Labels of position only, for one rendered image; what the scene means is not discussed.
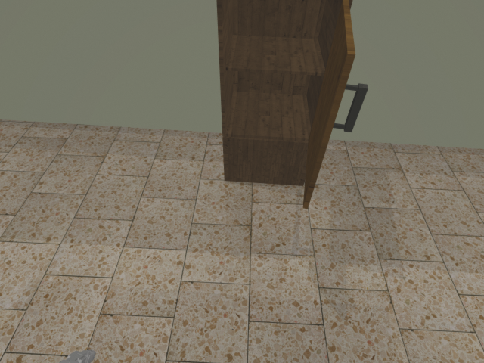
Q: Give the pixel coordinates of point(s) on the cupboard door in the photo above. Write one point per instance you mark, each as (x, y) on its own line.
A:
(339, 65)

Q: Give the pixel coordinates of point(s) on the handle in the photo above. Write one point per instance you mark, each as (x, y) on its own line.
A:
(361, 90)

